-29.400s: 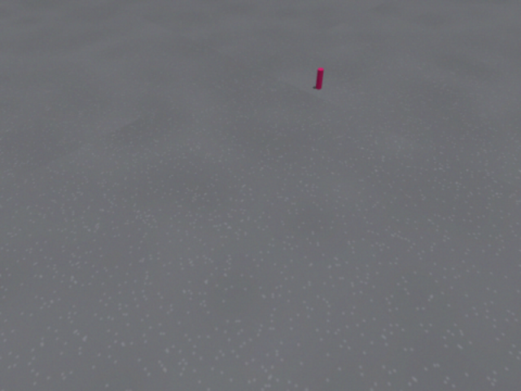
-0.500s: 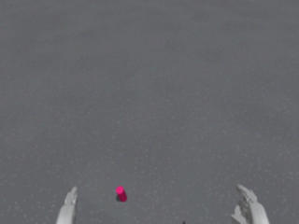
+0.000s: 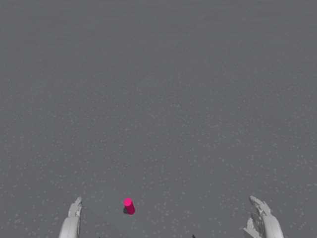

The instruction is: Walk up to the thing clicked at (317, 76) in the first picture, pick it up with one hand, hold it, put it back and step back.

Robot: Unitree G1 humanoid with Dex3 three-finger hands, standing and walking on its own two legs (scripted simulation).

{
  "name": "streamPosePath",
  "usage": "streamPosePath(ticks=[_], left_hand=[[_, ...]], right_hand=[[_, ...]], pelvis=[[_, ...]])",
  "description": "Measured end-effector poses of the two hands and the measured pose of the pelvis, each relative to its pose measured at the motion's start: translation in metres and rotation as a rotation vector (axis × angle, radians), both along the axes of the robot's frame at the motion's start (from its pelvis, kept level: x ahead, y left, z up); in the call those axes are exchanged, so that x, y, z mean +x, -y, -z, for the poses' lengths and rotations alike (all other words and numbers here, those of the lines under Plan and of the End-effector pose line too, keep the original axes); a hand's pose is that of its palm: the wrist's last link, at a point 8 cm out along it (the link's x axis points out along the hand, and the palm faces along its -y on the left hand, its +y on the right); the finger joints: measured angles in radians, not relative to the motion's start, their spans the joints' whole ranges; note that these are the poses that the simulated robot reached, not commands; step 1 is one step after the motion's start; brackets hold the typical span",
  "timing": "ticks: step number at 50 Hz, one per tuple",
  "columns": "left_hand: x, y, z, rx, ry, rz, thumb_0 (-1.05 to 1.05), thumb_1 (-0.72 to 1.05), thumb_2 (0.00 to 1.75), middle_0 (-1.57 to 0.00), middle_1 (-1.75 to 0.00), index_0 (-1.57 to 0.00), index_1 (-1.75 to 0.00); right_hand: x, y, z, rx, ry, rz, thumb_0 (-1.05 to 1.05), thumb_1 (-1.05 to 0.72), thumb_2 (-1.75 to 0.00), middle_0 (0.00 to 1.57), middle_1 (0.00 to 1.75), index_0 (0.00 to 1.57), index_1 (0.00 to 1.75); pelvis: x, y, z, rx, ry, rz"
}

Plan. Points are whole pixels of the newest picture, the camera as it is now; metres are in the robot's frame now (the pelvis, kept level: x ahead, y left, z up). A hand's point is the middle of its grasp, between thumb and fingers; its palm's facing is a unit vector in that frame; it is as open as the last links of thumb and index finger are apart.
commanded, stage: home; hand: left
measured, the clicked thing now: (129, 206) +0.42 +0.21 -0.65
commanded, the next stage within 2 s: stand in 0.30 s
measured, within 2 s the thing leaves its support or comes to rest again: neither
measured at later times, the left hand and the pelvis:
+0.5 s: hand (96, 233) +0.17 +0.18 -0.05, palm faces +0.11 -0.95 -0.28, open 17.3 cm; pelvis +0.00 +0.00 +0.00, yaw +0 degrees
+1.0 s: hand out of the picture +0.11 +0.24 -0.11, palm faces -0.01 -0.94 -0.34, open 7.8 cm; pelvis -0.01 +0.01 +0.02, yaw +0 degrees
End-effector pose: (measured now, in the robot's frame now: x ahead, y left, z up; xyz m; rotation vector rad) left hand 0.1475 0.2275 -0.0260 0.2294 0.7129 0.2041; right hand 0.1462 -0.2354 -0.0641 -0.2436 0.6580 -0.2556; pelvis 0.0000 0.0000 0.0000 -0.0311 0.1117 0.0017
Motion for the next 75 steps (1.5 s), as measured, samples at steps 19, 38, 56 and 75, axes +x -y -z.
streamPosePath(ticks=[19, 38, 56, 75], left_hand=[[0.003, 0.000, 0.000, 0.001, -0.002, -0.005, -0.01, -0.58, 0.03, -0.05, -0.05, -0.06, -0.05], [-0.002, -0.003, 0.008, 0.032, -0.007, 0.049, -0.01, 0.20, 0.70, -0.19, -0.28, -0.20, -0.28], [-0.080, -0.073, 0.047, 0.053, -0.380, -0.015, 0.01, 0.88, 0.89, -0.20, -0.30, -0.21, -0.30], [-0.126, -0.078, 0.039, 0.043, -0.533, -0.061, 0.01, 0.90, 0.90, -0.20, -0.30, -0.21, -0.30]], right_hand=[[0.003, 0.002, 0.000, -0.005, -0.003, 0.002, 0.02, -0.90, -0.90, 0.21, 0.30, 0.21, 0.30], [-0.003, 0.004, 0.005, -0.032, -0.066, -0.066, 0.01, -0.90, -0.90, 0.21, 0.30, 0.21, 0.30], [-0.075, 0.039, 0.011, -0.019, -0.476, -0.018, 0.01, -0.90, -0.90, 0.21, 0.30, 0.21, 0.30], [-0.099, 0.028, 0.010, 0.044, -0.563, -0.003, 0.01, -0.90, -0.90, 0.21, 0.30, 0.21, 0.30]], pelvis=[[0.004, 0.000, -0.001, 0.001, -0.002, 0.000], [-0.005, 0.001, -0.003, 0.010, 0.038, -0.003], [-0.007, -0.013, -0.035, 0.027, 0.159, 0.000], [-0.019, -0.015, -0.054, 0.032, 0.195, -0.002]])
